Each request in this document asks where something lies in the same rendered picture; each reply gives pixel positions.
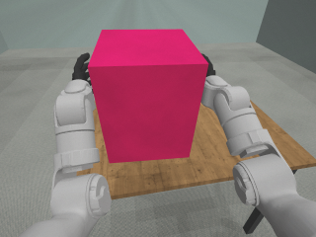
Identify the robot right hand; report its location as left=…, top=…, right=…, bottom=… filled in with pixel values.
left=201, top=53, right=216, bottom=77

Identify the right robot forearm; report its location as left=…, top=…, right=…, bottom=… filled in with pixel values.
left=200, top=75, right=297, bottom=190

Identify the left robot forearm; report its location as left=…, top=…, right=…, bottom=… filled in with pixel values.
left=50, top=79, right=100, bottom=214

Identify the robot right upper arm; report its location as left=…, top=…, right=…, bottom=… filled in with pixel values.
left=232, top=153, right=316, bottom=237

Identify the robot left upper arm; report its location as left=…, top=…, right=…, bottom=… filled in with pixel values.
left=18, top=173, right=112, bottom=237

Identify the carton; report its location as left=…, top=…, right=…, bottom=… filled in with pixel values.
left=88, top=29, right=208, bottom=164

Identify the robot left hand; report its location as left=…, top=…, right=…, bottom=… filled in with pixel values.
left=72, top=52, right=94, bottom=94

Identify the table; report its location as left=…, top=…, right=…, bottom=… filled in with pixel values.
left=76, top=100, right=316, bottom=235

